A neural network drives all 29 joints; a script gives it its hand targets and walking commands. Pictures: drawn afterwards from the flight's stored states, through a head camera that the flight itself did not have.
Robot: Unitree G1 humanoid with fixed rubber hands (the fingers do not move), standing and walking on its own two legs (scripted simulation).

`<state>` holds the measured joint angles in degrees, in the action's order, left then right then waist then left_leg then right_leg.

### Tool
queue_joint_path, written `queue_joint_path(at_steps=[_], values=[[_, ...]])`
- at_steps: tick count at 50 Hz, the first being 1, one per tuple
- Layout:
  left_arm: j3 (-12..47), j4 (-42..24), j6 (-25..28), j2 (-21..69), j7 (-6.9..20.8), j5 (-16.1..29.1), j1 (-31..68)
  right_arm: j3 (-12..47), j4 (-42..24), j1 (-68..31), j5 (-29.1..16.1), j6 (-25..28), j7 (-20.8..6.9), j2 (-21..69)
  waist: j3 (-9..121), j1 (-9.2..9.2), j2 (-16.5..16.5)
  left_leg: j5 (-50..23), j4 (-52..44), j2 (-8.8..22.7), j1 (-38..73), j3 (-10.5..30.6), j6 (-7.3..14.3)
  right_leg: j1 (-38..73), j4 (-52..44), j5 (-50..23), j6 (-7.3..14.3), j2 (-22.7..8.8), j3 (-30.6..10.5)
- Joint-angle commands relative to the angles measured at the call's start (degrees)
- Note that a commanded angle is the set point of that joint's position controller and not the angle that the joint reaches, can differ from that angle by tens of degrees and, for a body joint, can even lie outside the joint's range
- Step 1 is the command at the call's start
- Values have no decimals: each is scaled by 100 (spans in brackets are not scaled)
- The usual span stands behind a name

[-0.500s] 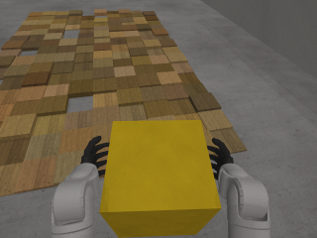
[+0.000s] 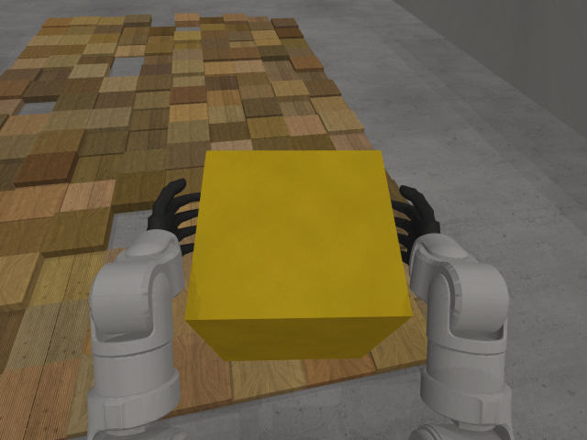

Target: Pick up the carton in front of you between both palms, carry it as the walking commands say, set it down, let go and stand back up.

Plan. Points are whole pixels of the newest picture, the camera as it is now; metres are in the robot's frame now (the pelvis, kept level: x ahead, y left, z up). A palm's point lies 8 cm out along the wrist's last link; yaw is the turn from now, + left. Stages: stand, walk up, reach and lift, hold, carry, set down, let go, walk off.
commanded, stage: carry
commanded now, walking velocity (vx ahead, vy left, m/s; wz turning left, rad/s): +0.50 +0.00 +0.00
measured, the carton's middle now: (293, 267) +0.34 +0.00 +0.08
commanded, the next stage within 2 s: none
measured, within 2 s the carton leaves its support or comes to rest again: neither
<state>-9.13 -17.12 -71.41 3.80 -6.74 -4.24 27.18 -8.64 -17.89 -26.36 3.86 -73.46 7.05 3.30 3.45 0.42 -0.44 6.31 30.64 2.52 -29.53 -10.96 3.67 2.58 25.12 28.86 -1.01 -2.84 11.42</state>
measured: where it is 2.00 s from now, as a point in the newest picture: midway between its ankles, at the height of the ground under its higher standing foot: (282, 200)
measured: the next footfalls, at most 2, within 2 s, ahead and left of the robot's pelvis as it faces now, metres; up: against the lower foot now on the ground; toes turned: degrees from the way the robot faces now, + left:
right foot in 0.44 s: +0.45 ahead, -0.09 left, +0.03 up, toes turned -4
left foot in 0.80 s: +0.68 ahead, +0.10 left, +0.04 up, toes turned +5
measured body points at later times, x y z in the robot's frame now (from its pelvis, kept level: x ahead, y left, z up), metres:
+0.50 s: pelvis +0.32 +0.00 +0.02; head +0.41 +0.01 +0.46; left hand +0.74 +0.16 +0.16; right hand +0.73 -0.14 +0.15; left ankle +0.15 +0.08 -0.68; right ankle +0.41 -0.09 -0.69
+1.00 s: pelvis +0.67 +0.04 +0.06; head +0.73 +0.04 +0.51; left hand +1.09 +0.16 +0.21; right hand +1.05 -0.14 +0.20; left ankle +0.65 +0.09 -0.68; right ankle +0.64 -0.09 -0.59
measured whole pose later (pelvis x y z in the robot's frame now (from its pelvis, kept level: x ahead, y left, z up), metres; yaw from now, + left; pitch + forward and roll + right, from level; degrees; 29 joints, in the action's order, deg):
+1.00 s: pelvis +0.67 +0.04 +0.06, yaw +1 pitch +6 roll -2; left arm -17.0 2.1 -75.8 -0.1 -6.6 -4.9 50.6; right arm -15.6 -0.1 -47.0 3.9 -76.4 7.6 0.8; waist -2.6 -5.0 1.4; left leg 9.2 25.9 -1.3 -17.1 -5.4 5.6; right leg -33.0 62.8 22.0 2.2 0.7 1.9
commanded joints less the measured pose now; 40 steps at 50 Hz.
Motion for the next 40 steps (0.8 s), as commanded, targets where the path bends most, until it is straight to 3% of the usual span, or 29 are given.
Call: queue_joint_path(at_steps=[1,2,3,4,5,6,7,9,14,18,20,22,23,24,25,26,27,28,30,32,33,34,36,37,38,39,40], values=[[3685,546,-350,3757,1186,2418,4177,3437,613,-4173,-2352,-106,-1128,3654,2000,-519,800,1359,-552,848,3318,1768,346,-1864,3268,-2677,306,-200,192],[3607,691,-425,3917,1135,2537,4543,3294,818,-4517,-2389,-108,-1107,3610,2325,-533,2341,1519,-1424,1824,4325,4333,1147,-3604,4687,-103,188,688,-379],[3449,814,-442,4031,1086,2571,5052,3281,882,-5001,-2567,-149,-1104,3891,2350,-405,1757,1063,-1367,1929,4439,4224,1228,-4147,5548,30,332,411,-1053],[3341,946,-458,4229,1058,2627,5358,3247,874,-5388,-2731,-151,-1114,4174,2343,-472,1356,351,-1085,1755,4215,3708,1203,-4349,5787,-189,481,218,-1219],[3259,1066,-451,4486,1032,2682,5616,3215,818,-5845,-2864,-146,-1127,4411,2281,-416,676,-279,-912,1633,3945,3105,1029,-4395,5591,-470,530,28,-1232],[3166,1232,-440,4646,1016,2691,5821,3208,820,-6259,-2960,-147,-1134,4623,2311,-335,385,-770,-866,1525,3729,2669,908,-4344,5218,-733,536,-85,-1267],[3094,1391,-440,4787,999,2677,6001,3159,917,-6577,-3012,-140,-1137,4822,2432,-247,405,-895,-890,1446,3645,2355,795,-4192,4950,-867,523,-126,-1230],[2935,1751,-436,5044,967,2608,6214,2974,1162,-6914,-3005,-138,-1147,5090,2529,-255,551,-1211,-891,1368,3701,2062,798,-4277,4609,-939,486,-79,-1100],[2576,2431,-376,5521,955,2335,6466,2568,1751,-7217,-2748,-145,-1196,5470,2375,-437,681,-2335,-744,1163,4317,1484,889,-5054,3344,-1324,390,-39,-750],[2447,2473,-362,5667,967,2148,6397,2438,1806,-7118,-2523,-138,-1209,5587,2132,-489,875,-3266,-462,909,4531,1023,770,-4833,2176,-1998,408,218,-337],[2425,2422,-384,5682,988,2059,6133,2420,1766,-6830,-2366,-150,-1197,5583,1955,-493,883,-3714,-300,775,4598,832,598,-4493,1287,-2217,435,412,-91],[2448,2353,-393,5662,1038,2014,5874,2513,1685,-6611,-2269,-151,-1193,5573,2023,-236,1049,-4718,282,703,4226,538,259,-3137,413,-2603,555,705,169],[2525,2346,-342,5657,1045,1918,5878,2637,1568,-6712,-2345,-168,-1213,5693,2642,54,445,-5206,1483,482,3129,169,38,-1141,603,-2854,835,720,202],[2570,2242,-274,5658,1059,1878,5656,2771,1320,-6912,-2423,-159,-1244,5768,3242,437,-155,-4003,2600,312,1515,347,-208,848,544,-3389,1176,287,-600],[2658,2028,-204,5680,1057,1927,5528,2913,1057,-7030,-2477,-150,-1271,5855,3457,832,-1531,-509,4222,-223,-470,709,-486,2375,304,-4426,1709,-767,-2283],[2793,1665,-189,5742,1051,2067,5539,2963,869,-6982,-2412,-115,-1255,5822,3561,909,-1992,2321,5369,-613,-1733,1121,-458,3203,454,-5701,1946,-1349,-3137],[2969,1232,-182,5804,1044,2228,5619,2897,743,-6766,-2291,-49,-1184,5654,3372,969,-1044,2380,5693,-551,-2350,1692,-232,3175,531,-5672,1832,-1347,-3111],[3117,739,-121,5806,1027,2358,5870,2795,494,-6598,-2164,1,-1113,5468,3200,941,-366,2281,5233,-372,-2354,1733,-66,2828,386,-5057,1509,-1335,-3033],[3499,-78,-77,5860,1004,2690,6236,2674,257,-5966,-1791,46,-988,5066,2869,685,-41,2093,4187,-122,-2025,1481,11,2172,152,-4230,1195,-1225,-2747],[3768,-410,-73,5704,1044,2901,6322,2705,138,-5570,-1478,107,-879,4717,2814,694,-241,1905,3520,-154,-1807,1177,-77,1905,19,-4153,1220,-1193,-2554],[3886,-466,-80,5605,1078,3006,6348,2747,100,-5488,-1392,129,-837,4545,2736,640,-308,1816,2756,-188,-1598,1091,-137,1643,-80,-4104,1258,-1127,-2452],[3953,-427,-103,5501,1118,3079,6275,2753,98,-5380,-1266,134,-790,4330,2591,538,-286,1702,1612,-292,-919,925,-232,993,-165,-3869,1173,-891,-2061],[3988,-118,-167,5263,1200,3165,6114,2777,246,-5285,-1208,99,-753,4085,2456,429,-750,463,272,-556,544,443,-275,68,-202,-4238,943,-652,-1495],[3963,163,-204,5205,1245,3174,5979,2813,326,-5334,-1247,64,-766,4030,2550,164,-815,-232,-64,-605,1377,294,-199,-259,76,-4882,847,-659,-1292],[3942,419,-230,5173,1287,3147,5885,2841,448,-5284,-1310,22,-805,4019,2730,-286,-726,-900,-341,-532,2435,292,-99,-688,721,-5458,716,-644,-1010],[3884,661,-265,5142,1327,3057,5834,2882,617,-5259,-1382,-18,-865,4033,2799,-536,-290,-1242,-579,-590,3292,28,-73,-1092,1545,-5411,586,-342,-678],[3779,949,-309,5053,1351,2920,5853,2940,843,-5284,-1499,-73,-961,4148,2662,-685,299,-1647,-752,-95,4132,649,33,-2040,2661,-3114,547,-50,-804]])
